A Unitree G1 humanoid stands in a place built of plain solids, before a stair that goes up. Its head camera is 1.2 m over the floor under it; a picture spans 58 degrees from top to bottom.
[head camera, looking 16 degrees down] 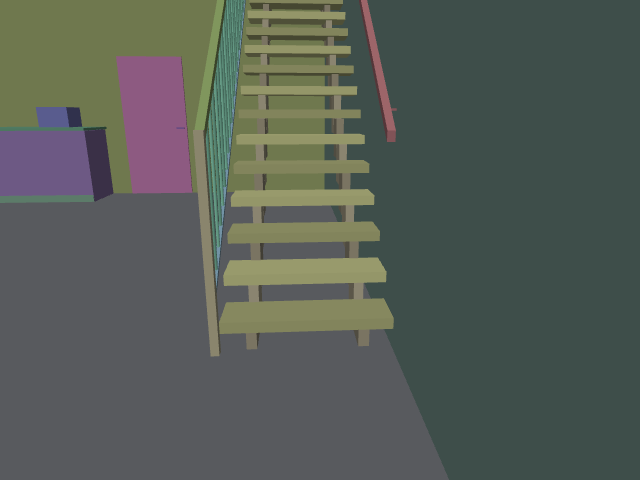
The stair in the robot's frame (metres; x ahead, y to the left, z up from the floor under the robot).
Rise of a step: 0.18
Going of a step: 0.22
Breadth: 0.91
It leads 4 degrees to the left of straight ahead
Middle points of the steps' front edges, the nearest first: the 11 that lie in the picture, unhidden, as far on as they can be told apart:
2.05 0.07 0.18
2.27 0.08 0.36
2.49 0.09 0.53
2.71 0.11 0.71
2.92 0.12 0.89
3.14 0.13 1.07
3.36 0.15 1.25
3.58 0.16 1.42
3.80 0.18 1.60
4.02 0.19 1.78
4.24 0.20 1.96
